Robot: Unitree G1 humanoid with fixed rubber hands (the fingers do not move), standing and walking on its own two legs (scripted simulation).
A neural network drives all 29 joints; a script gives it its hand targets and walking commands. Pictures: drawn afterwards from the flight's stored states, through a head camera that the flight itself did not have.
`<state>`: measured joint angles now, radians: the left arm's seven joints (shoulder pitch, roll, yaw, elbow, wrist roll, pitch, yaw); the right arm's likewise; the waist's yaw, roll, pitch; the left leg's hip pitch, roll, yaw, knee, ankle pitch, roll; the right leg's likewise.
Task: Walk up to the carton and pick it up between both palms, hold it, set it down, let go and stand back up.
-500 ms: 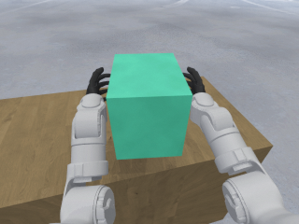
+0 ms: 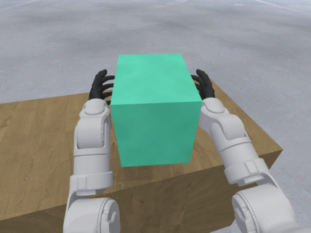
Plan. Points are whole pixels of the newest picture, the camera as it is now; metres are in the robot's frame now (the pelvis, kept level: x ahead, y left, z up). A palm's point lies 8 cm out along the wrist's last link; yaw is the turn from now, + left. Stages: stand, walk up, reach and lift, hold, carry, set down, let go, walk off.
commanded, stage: hold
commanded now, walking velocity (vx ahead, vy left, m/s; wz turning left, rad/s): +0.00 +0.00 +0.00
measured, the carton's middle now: (152, 106) +0.38 +0.01 +0.19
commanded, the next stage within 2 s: none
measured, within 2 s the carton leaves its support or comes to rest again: neither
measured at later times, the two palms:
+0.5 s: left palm (101, 103) +0.35 +0.13 +0.22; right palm (212, 102) +0.35 -0.13 +0.22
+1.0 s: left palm (103, 98) +0.37 +0.13 +0.22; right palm (210, 97) +0.37 -0.13 +0.22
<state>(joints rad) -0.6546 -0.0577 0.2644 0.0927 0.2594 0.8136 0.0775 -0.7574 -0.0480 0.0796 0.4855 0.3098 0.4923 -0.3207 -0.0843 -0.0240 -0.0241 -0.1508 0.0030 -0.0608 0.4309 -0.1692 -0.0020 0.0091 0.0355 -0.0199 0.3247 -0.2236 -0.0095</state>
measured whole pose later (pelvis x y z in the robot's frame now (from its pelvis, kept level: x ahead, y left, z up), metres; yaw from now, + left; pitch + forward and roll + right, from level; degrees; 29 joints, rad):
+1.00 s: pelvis -0.01 +0.00 +0.00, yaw -1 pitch -5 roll -1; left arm -0.74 -0.05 0.29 0.25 0.26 0.76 0.08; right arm -0.84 -0.05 0.04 0.63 0.28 0.46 -0.29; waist -0.08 -0.02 -0.05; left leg -0.17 0.00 -0.06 0.41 -0.15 0.00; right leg -0.03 0.04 -0.02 0.33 -0.21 -0.01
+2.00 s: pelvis -0.02 +0.00 +0.00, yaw -1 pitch -6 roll -1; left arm -0.77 -0.04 0.32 0.30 0.26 0.75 0.07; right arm -0.86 -0.03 0.00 0.67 0.25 0.46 -0.29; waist -0.07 -0.03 -0.06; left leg -0.17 0.01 -0.06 0.40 -0.13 -0.01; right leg -0.05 0.04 -0.02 0.35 -0.20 -0.02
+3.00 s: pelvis -0.01 +0.00 +0.00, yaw -1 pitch -8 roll -1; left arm -0.71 -0.06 0.31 0.19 0.28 0.79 0.05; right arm -0.80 -0.04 0.05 0.57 0.28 0.49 -0.32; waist -0.08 -0.03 -0.03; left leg -0.12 0.01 -0.06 0.40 -0.14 -0.01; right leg 0.01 0.04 -0.02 0.33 -0.21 -0.02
